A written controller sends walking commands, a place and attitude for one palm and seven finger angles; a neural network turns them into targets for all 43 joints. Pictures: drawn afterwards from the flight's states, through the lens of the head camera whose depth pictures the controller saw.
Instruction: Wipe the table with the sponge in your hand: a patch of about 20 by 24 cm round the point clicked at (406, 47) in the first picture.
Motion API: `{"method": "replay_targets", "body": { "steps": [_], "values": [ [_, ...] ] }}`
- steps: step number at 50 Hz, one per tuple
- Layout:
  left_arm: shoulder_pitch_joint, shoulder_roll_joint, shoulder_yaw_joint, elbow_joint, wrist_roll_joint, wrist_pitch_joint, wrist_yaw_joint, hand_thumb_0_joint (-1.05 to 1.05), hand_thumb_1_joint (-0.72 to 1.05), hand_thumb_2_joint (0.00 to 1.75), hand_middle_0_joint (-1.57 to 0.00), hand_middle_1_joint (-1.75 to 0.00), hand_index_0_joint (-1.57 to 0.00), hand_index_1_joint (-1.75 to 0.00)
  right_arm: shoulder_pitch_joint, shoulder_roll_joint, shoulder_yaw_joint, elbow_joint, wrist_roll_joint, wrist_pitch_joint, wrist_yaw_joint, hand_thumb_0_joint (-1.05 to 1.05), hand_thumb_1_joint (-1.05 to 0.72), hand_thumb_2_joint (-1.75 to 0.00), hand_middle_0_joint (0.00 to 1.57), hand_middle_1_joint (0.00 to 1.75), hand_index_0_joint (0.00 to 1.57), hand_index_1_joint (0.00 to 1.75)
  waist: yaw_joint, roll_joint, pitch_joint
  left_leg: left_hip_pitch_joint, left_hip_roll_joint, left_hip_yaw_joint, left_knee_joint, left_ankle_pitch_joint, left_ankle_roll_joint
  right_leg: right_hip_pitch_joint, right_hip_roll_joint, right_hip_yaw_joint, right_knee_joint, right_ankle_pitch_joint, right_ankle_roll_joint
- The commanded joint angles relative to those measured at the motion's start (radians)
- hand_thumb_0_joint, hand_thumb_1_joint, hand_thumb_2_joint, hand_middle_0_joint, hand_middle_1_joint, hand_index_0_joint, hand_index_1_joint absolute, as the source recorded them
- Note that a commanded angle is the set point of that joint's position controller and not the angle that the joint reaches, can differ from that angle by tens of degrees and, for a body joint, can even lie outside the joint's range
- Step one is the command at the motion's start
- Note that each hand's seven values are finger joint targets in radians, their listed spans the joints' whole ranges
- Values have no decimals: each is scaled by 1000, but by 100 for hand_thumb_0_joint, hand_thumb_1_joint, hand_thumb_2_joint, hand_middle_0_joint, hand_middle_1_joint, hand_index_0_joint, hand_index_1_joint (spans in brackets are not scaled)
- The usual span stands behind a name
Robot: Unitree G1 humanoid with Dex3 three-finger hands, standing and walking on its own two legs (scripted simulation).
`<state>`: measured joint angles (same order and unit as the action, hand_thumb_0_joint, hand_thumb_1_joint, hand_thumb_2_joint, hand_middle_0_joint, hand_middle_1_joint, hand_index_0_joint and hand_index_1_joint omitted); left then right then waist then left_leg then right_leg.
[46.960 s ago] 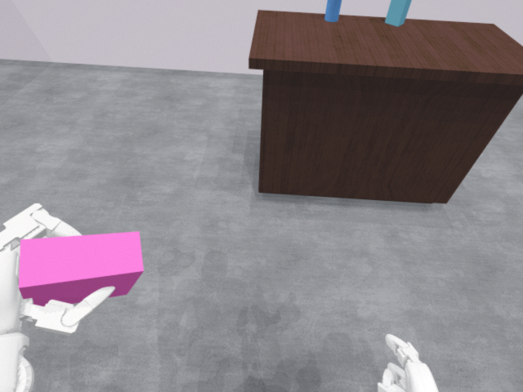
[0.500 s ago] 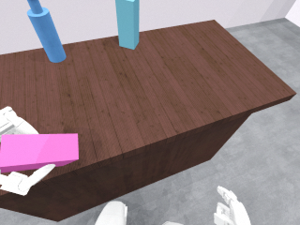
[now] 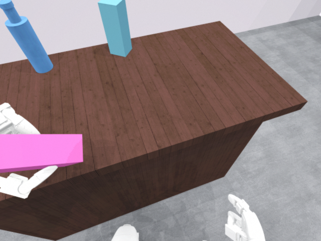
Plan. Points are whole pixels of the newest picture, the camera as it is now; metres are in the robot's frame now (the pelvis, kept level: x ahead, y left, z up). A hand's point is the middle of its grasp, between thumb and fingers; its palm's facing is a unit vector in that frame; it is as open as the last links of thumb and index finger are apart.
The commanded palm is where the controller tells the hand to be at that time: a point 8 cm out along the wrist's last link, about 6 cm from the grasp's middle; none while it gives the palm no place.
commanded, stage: shuffle to correct the standing spot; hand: left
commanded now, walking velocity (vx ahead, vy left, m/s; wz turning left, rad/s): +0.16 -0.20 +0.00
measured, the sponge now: (50, 153) +0.22 +0.23 +0.16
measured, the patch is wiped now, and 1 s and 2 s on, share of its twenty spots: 0.00 0.00 0.00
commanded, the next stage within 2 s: none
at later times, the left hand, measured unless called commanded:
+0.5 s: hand (106, 158) +0.21 +0.11 +0.21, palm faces +0.42 -0.72 -0.55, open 9.1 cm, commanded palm +0.16 +0.14 +0.20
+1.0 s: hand (182, 145) +0.24 +0.00 +0.21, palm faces +0.44 -0.75 -0.50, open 9.1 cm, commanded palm +0.18 +0.03 +0.20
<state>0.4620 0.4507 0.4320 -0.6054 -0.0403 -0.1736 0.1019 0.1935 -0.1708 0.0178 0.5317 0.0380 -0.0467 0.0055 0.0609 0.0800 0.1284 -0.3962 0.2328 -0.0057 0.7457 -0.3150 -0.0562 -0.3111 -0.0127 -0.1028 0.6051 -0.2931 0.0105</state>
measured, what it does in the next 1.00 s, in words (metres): steps to the right: left foot, then right foot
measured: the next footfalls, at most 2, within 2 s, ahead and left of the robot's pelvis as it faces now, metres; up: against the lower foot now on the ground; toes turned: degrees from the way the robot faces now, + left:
left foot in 0.20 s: +0.06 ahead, +0.08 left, +0.00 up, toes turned +3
right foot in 0.46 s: +0.10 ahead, -0.25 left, +0.00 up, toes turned -5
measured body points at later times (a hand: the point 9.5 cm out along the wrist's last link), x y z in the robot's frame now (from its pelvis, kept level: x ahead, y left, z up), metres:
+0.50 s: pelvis +0.00 -0.14 +0.00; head +0.02 -0.16 +0.45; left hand +0.18 +0.15 +0.23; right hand +0.17 -0.35 -0.10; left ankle +0.02 +0.06 -0.70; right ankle +0.06 -0.24 -0.72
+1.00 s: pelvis +0.03 -0.26 +0.02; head +0.04 -0.28 +0.47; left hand +0.21 +0.04 +0.23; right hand +0.18 -0.49 -0.08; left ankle -0.02 -0.12 -0.72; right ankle +0.08 -0.34 -0.69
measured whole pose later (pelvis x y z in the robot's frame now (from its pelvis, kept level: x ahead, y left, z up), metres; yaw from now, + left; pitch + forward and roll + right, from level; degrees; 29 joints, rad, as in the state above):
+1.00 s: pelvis +0.03 -0.26 +0.02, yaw +2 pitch +0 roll +1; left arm 0.48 0.42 0.42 -0.45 -0.04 -0.17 0.13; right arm 0.27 -0.22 -0.02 0.59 0.03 -0.05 -0.02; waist -0.03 0.03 0.00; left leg -0.16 0.04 0.05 0.50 -0.34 -0.02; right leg -0.43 0.01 -0.04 0.79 -0.32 -0.04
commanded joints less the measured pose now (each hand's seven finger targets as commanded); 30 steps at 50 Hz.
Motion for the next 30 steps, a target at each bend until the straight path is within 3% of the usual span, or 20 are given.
{"method": "replay_targets", "body": {
  "steps": [1, 2, 3, 4, 6, 8, 9, 10, 11, 12, 14, 17, 20, 22, 23, 24, 25, 26, 27, 30],
  "values": [
    [-201, 124, 32, -59, -9, -10, 40, 0, 10, 130, -120, -160, -120, -160, -50, -138, -74, -122, 12, -62, -14, 0, -90, -90, 20, 30, 20, 30, -39, -495, -248, -170, -183, 20, 523, -190, 40, 230, -325, 444, -328, 405, -265],
    [-178, 109, 14, -80, -13, -3, 43, 0, 10, 130, -120, -160, -120, -160, -76, -144, -69, -125, 22, -59, -9, 0, -90, -90, 20, 30, 20, 30, -40, -429, -227, -147, -163, -27, 548, -167, 50, 158, -332, 478, -354, 280, -292],
    [-128, 108, 36, -98, -19, -10, 45, 0, 10, 130, -120, -160, -120, -160, -76, -116, -52, -118, 23, -44, -9, 0, -90, -90, 20, 30, 20, 30, -43, -330, -180, -141, -124, -44, 516, -172, 65, 104, -346, 412, -323, 224, -302],
    [-95, 120, 54, -115, -19, -15, 43, 0, 10, 130, -120, -160, -120, -160, -84, -109, -38, -115, 16, -26, -9, 0, -90, -90, 20, 30, 20, 30, -47, -230, -176, -56, -102, -56, 393, -192, 74, 15, -319, 337, -293, 166, -278],
    [-80, 125, 65, -150, -27, -26, 47, 0, 10, 130, -120, -160, -120, -160, -94, -95, -21, -112, 0, -3, -13, 0, -90, -90, 20, 30, 20, 30, -57, -145, -212, 85, -145, 41, -31, -116, 72, 32, -204, 140, -194, 122, -195],
    [-73, 98, 40, -211, -29, -45, 47, 0, 10, 130, -120, -160, -120, -160, -85, -100, -28, -115, -6, -21, -19, 0, -90, -90, 20, 30, 20, 30, -64, 94, -242, 249, -177, 48, -394, 163, 46, 37, -67, 36, 115, 144, -123],
    [-96, 112, 45, -259, -21, -58, 52, 0, 10, 130, -120, -160, -120, -160, -84, -130, -59, -128, -18, -24, -18, 0, -90, -90, 20, 30, 20, 30, -57, 267, -236, 426, -28, -181, -438, 337, 69, -170, -6, 22, 294, -3, -79],
    [-111, 137, 52, -302, -11, -71, 53, 0, 10, 130, -120, -160, -120, -160, -82, -139, -77, -123, -26, -28, -15, 0, -90, -90, 20, 30, 20, 30, -54, 304, -242, 478, 130, -429, -476, 419, 132, -290, 34, 64, 502, -147, -56],
    [-113, 168, 71, -314, -4, -73, 43, 0, 10, 130, -120, -160, -120, -160, -107, -142, -76, -125, -20, -26, -13, 0, -90, -90, 20, 30, 20, 30, -36, 180, -244, 397, 170, -447, -507, 339, 227, -297, 42, 126, 657, -115, -47],
    [-83, 194, 104, -259, -22, -66, 37, 0, 10, 130, -120, -160, -120, -160, -131, -119, -61, -126, -21, -39, -15, 0, -90, -90, 20, 30, 20, 30, -53, 183, -203, 325, 197, -512, -543, 239, 260, -347, 33, 146, 752, -100, -32],
    [-76, 217, 115, -282, -10, -64, 36, 0, 10, 130, -120, -160, -120, -160, -130, -127, -59, -116, -36, -30, -7, 0, -90, -90, 20, 30, 20, 30, -53, 208, -136, 275, 168, -413, -497, 295, 253, -411, -10, 172, 777, -53, -38],
    [12, 145, 107, -242, -7, -67, 32, 0, 10, 130, -120, -160, -120, -160, -90, -131, -70, -105, -14, -17, -4, 0, -90, -90, 20, 30, 20, 30, -19, 211, -179, 230, 73, -73, -365, 343, 193, -253, -49, 100, 392, -39, -58],
    [52, 119, 110, -86, -14, -47, 30, 0, 10, 130, -120, -160, -120, -160, -7, -139, -69, -109, -4, -16, -13, 0, -90, -90, 20, 30, 20, 30, -37, 159, -248, 160, 32, -30, -257, 276, 132, 60, 6, -8, -19, 46, -53],
    [-24, 94, 75, -10, -7, -19, 26, 0, 10, 130, -120, -160, -120, -160, -9, -126, -57, -115, 3, -19, -20, 0, -90, -90, 20, 30, 20, 30, -48, -44, -259, 81, -37, 48, -18, 117, 99, 240, 34, -44, -200, 154, -38],
    [-95, 137, 85, 10, 0, -14, 30, 0, 10, 130, -120, -160, -120, -160, -20, -128, -60, -106, 1, -30, -19, 0, -90, -90, 20, 30, 20, 30, -55, -235, -270, -51, -121, 70, 222, -38, 87, 319, -67, 107, -242, 136, -86],
    [-141, 168, 94, 37, 0, -6, 37, 0, 10, 130, -120, -160, -120, -160, -46, -115, -60, -114, 4, -46, -23, 0, -90, -90, 20, 30, 20, 30, -57, -468, -242, -213, -212, 68, 475, -190, 61, 315, -240, 385, -315, 181, -182],
    [-197, 164, 95, 52, -5, -14, 34, 0, 10, 130, -120, -160, -120, -160, -56, -121, -58, -104, -2, -60, -24, 0, -90, -90, 20, 30, 20, 30, -64, -452, -212, -215, -198, 14, 638, -201, 50, 200, -310, 430, -379, 115, -218],
    [-197, 104, 15, 50, 0, -4, 20, 0, 10, 130, -120, -160, -120, -160, -46, -157, -71, -107, 6, -50, -20, 0, -90, -90, 20, 30, 20, 30, -54, -492, -196, -197, -185, -44, 690, -125, 48, 98, -296, 470, -431, -34, -214],
    [-201, 117, 11, 8, -8, 5, 21, 0, 10, 130, -120, -160, -120, -160, -83, -152, -65, -116, 12, -45, -14, 0, -90, -90, 20, 30, 20, 30, -52, -380, -142, -194, -177, -46, 709, -95, 49, 27, -308, 514, -448, -176, -227],
    [-153, 114, 20, -74, -10, -18, 30, 0, 10, 130, -120, -160, -120, -160, -80, -132, -42, -85, -12, -19, -18, 0, -90, -90, 20, 30, 20, 30, -64, -131, -139, -130, -152, -1, 565, -11, 50, -56, -258, 314, -420, -244, -222]
  ]
}}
